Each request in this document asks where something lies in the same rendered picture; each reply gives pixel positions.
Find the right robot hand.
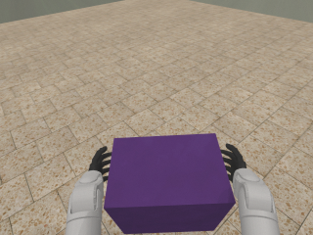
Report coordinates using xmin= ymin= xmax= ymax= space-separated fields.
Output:
xmin=220 ymin=143 xmax=246 ymax=183

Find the right robot forearm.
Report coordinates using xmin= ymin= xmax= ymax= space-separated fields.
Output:
xmin=232 ymin=167 xmax=281 ymax=235

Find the left robot forearm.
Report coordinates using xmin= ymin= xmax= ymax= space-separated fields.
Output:
xmin=65 ymin=170 xmax=104 ymax=235

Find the carton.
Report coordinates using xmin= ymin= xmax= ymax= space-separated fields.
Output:
xmin=104 ymin=133 xmax=236 ymax=234

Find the left robot hand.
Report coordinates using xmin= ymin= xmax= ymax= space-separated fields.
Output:
xmin=88 ymin=146 xmax=112 ymax=182

